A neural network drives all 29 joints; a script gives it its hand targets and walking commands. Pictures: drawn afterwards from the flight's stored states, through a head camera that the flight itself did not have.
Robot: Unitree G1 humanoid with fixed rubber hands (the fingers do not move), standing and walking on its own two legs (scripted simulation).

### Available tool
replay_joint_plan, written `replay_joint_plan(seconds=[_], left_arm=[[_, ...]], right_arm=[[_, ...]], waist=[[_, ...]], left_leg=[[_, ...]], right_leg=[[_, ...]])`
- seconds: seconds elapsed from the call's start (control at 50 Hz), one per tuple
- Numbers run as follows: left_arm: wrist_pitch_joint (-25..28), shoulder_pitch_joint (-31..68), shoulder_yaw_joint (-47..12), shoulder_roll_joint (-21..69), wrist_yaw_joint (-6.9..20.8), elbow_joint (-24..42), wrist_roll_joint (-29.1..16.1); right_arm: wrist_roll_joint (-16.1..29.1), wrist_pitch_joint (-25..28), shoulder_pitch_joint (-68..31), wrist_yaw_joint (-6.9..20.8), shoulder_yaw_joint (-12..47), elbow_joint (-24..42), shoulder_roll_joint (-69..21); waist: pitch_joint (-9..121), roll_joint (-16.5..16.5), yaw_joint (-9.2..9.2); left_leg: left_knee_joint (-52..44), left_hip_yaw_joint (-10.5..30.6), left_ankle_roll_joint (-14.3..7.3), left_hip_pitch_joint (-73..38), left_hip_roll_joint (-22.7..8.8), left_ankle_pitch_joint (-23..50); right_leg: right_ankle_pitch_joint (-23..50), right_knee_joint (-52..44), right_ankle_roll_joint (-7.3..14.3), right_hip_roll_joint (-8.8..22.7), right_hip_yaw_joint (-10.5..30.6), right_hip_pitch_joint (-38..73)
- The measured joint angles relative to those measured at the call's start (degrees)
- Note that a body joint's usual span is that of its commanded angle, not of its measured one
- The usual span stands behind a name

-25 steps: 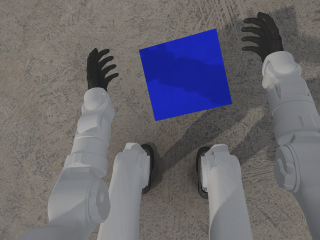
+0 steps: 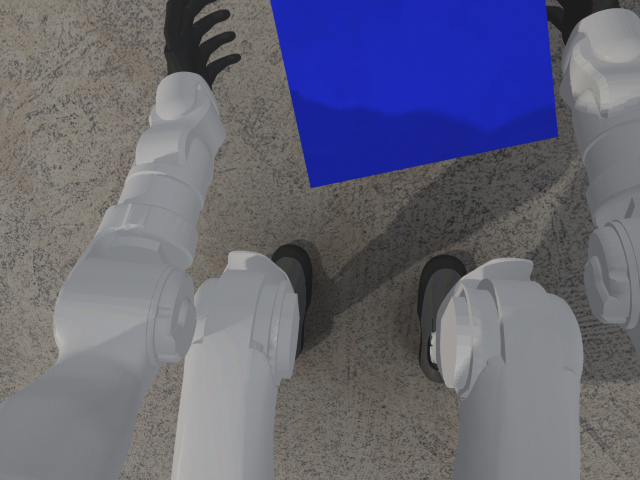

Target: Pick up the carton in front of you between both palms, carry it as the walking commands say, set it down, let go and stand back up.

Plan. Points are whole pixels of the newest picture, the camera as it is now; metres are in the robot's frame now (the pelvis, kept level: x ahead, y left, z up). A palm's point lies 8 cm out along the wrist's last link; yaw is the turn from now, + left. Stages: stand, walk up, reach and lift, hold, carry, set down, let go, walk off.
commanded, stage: reach and lift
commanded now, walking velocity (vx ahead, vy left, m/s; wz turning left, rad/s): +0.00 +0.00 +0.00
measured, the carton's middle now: (400, 73) +0.50 -0.06 -0.25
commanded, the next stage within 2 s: none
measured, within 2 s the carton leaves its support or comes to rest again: leaves its support in 0.76 s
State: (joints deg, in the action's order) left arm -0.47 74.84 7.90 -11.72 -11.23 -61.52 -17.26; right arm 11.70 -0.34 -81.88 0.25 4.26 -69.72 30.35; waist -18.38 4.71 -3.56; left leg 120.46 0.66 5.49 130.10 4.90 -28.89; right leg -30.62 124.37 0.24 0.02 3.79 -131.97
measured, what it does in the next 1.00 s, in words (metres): stands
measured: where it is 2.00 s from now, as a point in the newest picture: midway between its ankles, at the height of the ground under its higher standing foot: (360, 331)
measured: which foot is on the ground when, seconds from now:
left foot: down 0.00-1.00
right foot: down 0.00-1.00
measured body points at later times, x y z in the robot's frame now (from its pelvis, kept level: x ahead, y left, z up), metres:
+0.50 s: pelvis +0.00 +0.00 +0.00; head +0.36 -0.06 +0.27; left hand +0.53 +0.10 -0.17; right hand +0.55 -0.21 -0.19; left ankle +0.14 +0.13 -0.34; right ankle +0.11 -0.12 -0.34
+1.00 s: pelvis +0.01 +0.00 +0.02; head +0.30 -0.07 +0.34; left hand +0.51 +0.10 -0.09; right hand +0.52 -0.21 -0.10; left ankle +0.14 +0.13 -0.34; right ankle +0.11 -0.12 -0.34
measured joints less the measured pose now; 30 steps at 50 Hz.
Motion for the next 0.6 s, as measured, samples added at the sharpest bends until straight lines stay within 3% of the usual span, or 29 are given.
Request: replay_joint_plan(seconds=[0.12, 0.3, 0.46, 0.52, 0.6], left_arm=[[0.9, -1.3, -1.4, -0.1, -0.1, 0.4, -1.9], [1.4, -2.6, 1.3, 2.5, 0.0, -0.7, 1.9], [1.9, 0.4, 0.3, 4.3, 0.1, -2.3, 2.9], [1.8, 2.0, 4.3, 6.1, -1.9, -3.5, 5.6], [0.8, 2.6, 10.1, 7.3, -2.5, -3.5, 9.5]], right_arm=[[0.4, 0.1, 1.3, -1.0, 1.1, 2.3, -1.3], [-0.1, -0.1, 1.3, -0.9, 0.6, -0.7, -3.0], [0.1, 0.5, -1.0, -0.6, 2.5, -2.6, -4.7], [-0.7, -0.1, -2.6, -1.7, 2.8, -4.7, -5.7], [-2.4, -1.6, -5.1, -1.9, 3.1, -7.1, -6.6]], waist=[[0.6, 0.1, 0.55], [3.8, -1.0, 0.83], [3.5, -0.8, 0.96], [3.4, -0.6, 0.97], [3.3, -0.1, 1.26]], left_leg=[[1.5, 0.2, 0.2, -0.3, 0.1, -1.4], [0.8, 0.2, 0.1, -0.1, -0.2, -1.7], [-0.1, 0.4, 0.1, 0.0, 0.0, -0.9], [-0.1, 0.6, 0.1, -0.1, 0.0, -0.9], [0.3, 0.8, 0.3, -0.1, 0.5, -0.9]], right_leg=[[-1.4, 1.5, 0.2, 0.2, -0.3, 0.3], [-1.5, 0.6, 0.2, -0.1, -0.2, 0.0], [-0.5, -0.4, 0.0, -0.3, -0.3, -0.1], [-0.2, -0.7, -0.1, -0.7, -0.3, 0.0], [0.1, -0.3, -0.2, -1.0, -0.2, -0.2]])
